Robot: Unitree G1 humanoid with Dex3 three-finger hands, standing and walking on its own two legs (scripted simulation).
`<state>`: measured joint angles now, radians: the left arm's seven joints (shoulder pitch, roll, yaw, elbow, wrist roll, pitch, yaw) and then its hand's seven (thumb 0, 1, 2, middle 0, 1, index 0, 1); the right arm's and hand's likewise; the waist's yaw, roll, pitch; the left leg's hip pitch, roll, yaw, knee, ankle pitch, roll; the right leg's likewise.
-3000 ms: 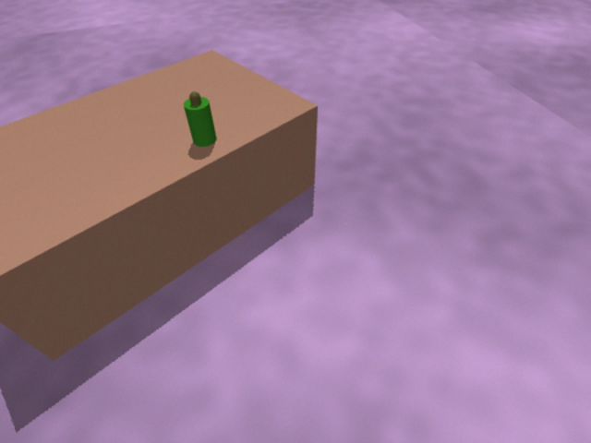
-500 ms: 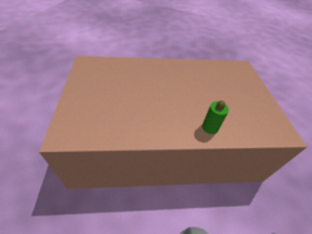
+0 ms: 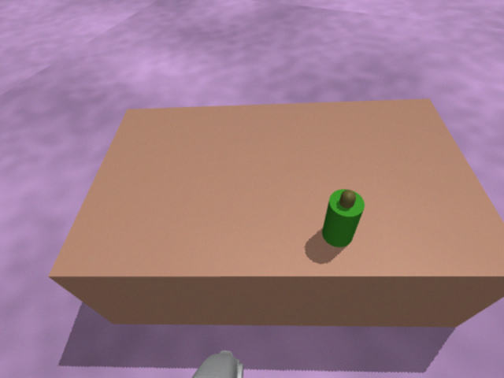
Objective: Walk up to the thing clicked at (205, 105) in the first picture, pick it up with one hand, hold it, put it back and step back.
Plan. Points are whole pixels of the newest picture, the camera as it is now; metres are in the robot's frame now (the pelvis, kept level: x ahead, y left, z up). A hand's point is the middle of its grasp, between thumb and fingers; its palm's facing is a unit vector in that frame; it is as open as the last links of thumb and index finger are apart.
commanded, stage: walk up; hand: right
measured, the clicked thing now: (342, 215) +0.55 -0.18 -0.22
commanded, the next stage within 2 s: stand in 1.88 s
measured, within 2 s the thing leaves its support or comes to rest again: neither
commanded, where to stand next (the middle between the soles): +0.10 +0.04 m, yaw +1 degrees
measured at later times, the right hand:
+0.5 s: hand (417, 376) +0.17 -0.23 -0.15, palm faces -0.11 +0.94 -0.33, open 7.4 cm
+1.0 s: hand out of the picture +0.13 -0.24 -0.14, palm faces -0.05 +0.94 -0.34, open 7.4 cm
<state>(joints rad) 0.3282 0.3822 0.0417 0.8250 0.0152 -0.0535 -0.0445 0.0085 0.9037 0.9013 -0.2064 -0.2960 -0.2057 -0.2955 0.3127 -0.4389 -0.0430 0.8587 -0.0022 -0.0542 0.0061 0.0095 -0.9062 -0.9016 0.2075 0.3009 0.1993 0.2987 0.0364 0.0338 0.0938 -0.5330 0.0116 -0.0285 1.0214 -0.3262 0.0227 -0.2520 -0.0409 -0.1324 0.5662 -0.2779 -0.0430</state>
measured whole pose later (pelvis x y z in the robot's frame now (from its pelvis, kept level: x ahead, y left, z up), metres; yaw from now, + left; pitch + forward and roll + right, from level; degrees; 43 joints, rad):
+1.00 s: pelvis +0.03 +0.01 +0.01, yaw +3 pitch -2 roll -1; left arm 0.15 0.38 -0.02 1.07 0.01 -0.04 0.01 0.01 0.91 0.90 -0.21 -0.30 -0.20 -0.30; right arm 0.11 -0.35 -0.03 1.08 -0.01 0.01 0.03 0.01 -0.91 -0.90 0.21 0.30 0.20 0.30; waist 0.00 0.00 0.05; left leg -0.25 -0.01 0.04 0.46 -0.17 0.04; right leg -0.13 -0.05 -0.04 0.43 -0.27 0.03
